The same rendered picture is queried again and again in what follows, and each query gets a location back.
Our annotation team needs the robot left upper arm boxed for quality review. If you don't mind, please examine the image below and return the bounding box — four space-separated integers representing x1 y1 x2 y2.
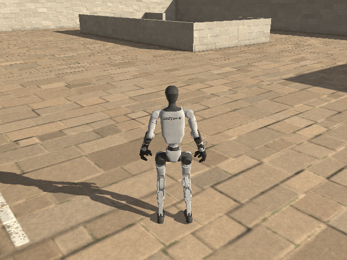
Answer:
146 109 161 139

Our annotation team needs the left robot thigh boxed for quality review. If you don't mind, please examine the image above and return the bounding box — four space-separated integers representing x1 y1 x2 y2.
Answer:
155 151 166 190

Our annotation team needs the robot left forearm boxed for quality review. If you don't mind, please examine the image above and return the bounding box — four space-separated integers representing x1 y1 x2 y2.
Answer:
141 132 152 151

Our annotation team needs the humanoid robot torso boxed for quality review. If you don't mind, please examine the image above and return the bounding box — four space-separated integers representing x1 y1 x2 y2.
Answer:
160 107 185 163

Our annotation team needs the robot right upper arm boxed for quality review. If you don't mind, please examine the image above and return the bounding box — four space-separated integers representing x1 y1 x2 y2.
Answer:
184 109 199 138

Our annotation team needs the robot right hand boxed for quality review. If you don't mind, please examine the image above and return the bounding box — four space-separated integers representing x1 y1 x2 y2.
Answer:
194 150 207 163

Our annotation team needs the robot right forearm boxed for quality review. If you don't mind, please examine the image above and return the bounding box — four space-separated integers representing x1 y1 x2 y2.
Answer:
194 130 205 152

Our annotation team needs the robot left hand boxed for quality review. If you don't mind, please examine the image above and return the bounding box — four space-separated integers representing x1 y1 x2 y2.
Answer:
139 149 152 161

